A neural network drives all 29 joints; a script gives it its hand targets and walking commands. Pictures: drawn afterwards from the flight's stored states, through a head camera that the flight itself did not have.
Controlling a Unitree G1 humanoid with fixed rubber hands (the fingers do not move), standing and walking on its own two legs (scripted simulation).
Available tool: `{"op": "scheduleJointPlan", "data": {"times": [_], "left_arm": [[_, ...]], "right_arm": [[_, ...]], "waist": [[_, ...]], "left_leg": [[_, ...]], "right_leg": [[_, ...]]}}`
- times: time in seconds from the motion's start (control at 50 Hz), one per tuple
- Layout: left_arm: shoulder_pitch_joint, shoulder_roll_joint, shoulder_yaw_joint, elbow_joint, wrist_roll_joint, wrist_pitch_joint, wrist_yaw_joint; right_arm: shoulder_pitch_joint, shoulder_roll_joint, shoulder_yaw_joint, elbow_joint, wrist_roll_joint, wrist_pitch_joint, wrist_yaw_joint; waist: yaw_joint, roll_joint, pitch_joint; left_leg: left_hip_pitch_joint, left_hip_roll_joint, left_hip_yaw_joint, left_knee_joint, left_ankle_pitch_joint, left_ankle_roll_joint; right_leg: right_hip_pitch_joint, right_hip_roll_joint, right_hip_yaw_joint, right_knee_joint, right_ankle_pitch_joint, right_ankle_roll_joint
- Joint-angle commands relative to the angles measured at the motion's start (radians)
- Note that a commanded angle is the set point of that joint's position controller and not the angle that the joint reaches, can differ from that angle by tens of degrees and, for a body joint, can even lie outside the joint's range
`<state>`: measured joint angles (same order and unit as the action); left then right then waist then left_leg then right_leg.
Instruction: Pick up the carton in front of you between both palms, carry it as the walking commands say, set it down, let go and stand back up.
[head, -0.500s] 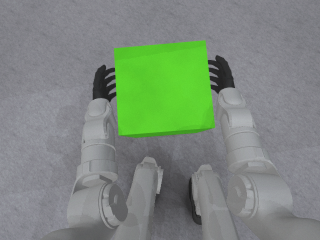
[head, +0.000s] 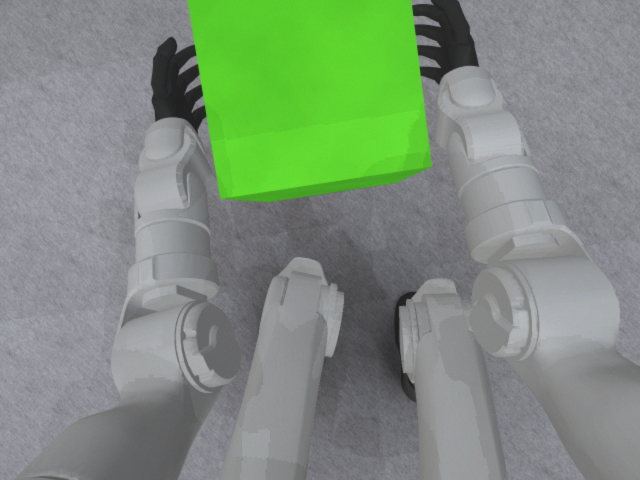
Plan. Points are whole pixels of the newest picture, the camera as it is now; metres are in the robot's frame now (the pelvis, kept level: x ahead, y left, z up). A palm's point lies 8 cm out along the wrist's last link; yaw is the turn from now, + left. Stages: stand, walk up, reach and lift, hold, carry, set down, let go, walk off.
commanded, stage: set down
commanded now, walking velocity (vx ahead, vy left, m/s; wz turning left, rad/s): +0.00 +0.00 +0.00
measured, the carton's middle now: (317, 111) +0.50 +0.10 -0.21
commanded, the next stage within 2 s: none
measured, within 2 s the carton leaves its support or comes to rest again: rests again in 0.84 s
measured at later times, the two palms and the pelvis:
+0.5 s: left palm (204, 127) +0.47 +0.25 -0.20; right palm (435, 79) +0.56 -0.04 -0.21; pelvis +0.01 +0.00 -0.05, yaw +0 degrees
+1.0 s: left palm (214, 137) +0.46 +0.24 -0.23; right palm (438, 88) +0.55 -0.05 -0.23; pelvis +0.01 -0.01 -0.07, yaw +1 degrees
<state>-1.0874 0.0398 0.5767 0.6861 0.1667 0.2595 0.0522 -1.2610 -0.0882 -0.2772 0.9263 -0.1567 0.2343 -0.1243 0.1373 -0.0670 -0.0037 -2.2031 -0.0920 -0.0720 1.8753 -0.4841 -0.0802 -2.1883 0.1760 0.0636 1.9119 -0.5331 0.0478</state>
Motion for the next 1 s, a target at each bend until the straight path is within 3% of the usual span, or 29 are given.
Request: {"op": "scheduleJointPlan", "data": {"times": [0.0, 0.14, 0.22, 0.28, 0.52, 0.86, 0.98], "left_arm": [[-0.659, -0.75, -0.47, -0.008, -0.117, -0.016, -0.246], [-0.733, -0.699, -0.487, -0.015, -0.159, -0.034, -0.243], [-0.806, -0.701, -0.529, -0.075, -0.21, -0.046, -0.243], [-0.777, -0.703, -0.545, -0.054, -0.218, -0.05, -0.244], [-0.709, -0.663, -0.454, 0.051, -0.153, -0.066, -0.252], [-0.718, -0.533, -0.387, 0.122, -0.126, -0.109, -0.242], [-0.69, -0.479, -0.347, 0.17, -0.102, -0.112, -0.238]], "right_arm": [[-0.557, 0.861, 0.342, -0.027, 0.092, -0.037, 0.161], [-0.628, 0.806, 0.382, -0.001, 0.143, -0.052, 0.167], [-0.67, 0.818, 0.426, -0.037, 0.181, -0.059, 0.172], [-0.66, 0.849, 0.452, -0.061, 0.198, -0.068, 0.176], [-0.585, 0.789, 0.361, 0.071, 0.15, -0.088, 0.201], [-0.62, 0.668, 0.354, 0.127, 0.179, -0.126, 0.203], [-0.57, 0.599, 0.306, 0.183, 0.142, -0.123, 0.209]], "waist": [[0.094, -0.061, -1.106], [0.108, -0.065, -1.097], [0.126, -0.09, -1.143], [0.12, -0.094, -1.094], [0.105, -0.082, -0.868], [0.117, -0.077, -0.718], [0.095, -0.067, -0.621]], "left_leg": [[0.587, -0.029, 0.173, -0.102, 0.275, 0.005], [0.576, -0.017, 0.177, -0.019, 0.307, 0.0], [0.562, -0.017, 0.176, 0.013, 0.361, -0.001], [0.595, -0.022, 0.168, 0.038, 0.413, 0.006], [0.454, -0.018, 0.159, 0.07, 0.346, 0.019], [0.363, -0.005, 0.143, 0.111, 0.322, 0.042], [0.32, -0.001, 0.131, 0.113, 0.264, 0.05]], "right_leg": [[0.547, 0.033, -0.102, -0.126, 0.169, -0.024], [0.501, 0.024, -0.11, -0.031, 0.19, -0.027], [0.519, 0.018, -0.117, 0.02, 0.232, -0.031], [0.462, 0.024, -0.119, 0.039, 0.262, -0.029], [0.321, 0.02, -0.095, 0.053, 0.213, -0.046], [0.268, 0.014, -0.06, 0.085, 0.209, -0.053], [0.22, 0.006, -0.057, 0.084, 0.158, -0.059]]}}
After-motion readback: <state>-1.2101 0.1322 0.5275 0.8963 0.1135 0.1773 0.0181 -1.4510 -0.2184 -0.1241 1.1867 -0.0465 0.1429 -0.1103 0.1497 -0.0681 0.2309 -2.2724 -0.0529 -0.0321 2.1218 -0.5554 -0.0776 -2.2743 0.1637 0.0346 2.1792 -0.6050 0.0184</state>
